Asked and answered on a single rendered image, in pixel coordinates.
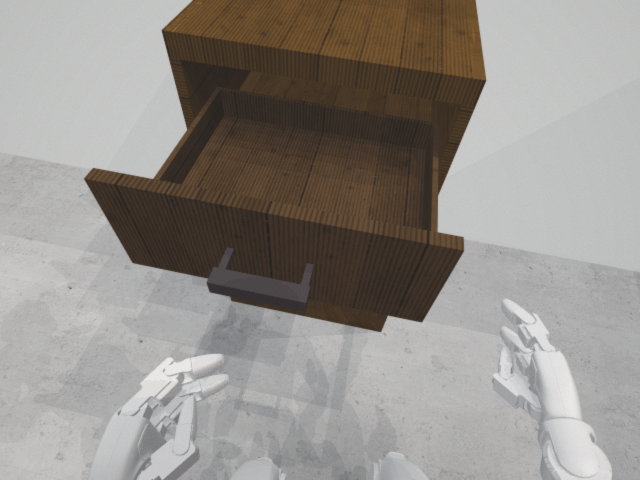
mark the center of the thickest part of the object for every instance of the robot right shin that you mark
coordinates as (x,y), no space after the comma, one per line
(395,455)

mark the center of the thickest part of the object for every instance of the robot right hand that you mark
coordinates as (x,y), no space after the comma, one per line
(547,369)

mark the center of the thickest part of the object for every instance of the cabinet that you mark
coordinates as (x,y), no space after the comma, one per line
(417,59)

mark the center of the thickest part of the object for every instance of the robot right thigh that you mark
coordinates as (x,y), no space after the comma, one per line
(395,469)

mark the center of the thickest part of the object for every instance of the handle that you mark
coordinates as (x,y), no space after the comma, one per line
(257,288)

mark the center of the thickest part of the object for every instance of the drawer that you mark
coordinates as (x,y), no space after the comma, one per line
(284,183)

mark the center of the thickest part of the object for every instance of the robot left hand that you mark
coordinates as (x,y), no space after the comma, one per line
(134,435)

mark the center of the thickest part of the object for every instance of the robot right forearm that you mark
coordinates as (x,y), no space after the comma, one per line
(570,451)

